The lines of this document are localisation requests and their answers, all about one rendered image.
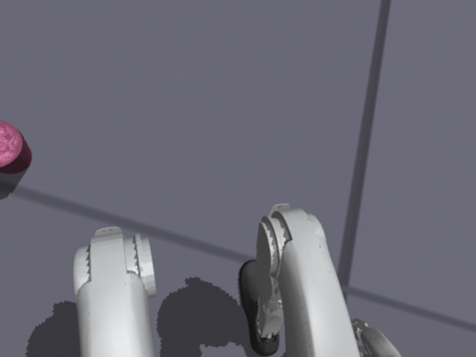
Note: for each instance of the right robot foot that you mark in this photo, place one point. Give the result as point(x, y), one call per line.
point(249, 298)

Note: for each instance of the right robot hand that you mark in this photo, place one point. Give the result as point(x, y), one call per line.
point(375, 343)

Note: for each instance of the cup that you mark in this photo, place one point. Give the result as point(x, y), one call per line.
point(15, 154)

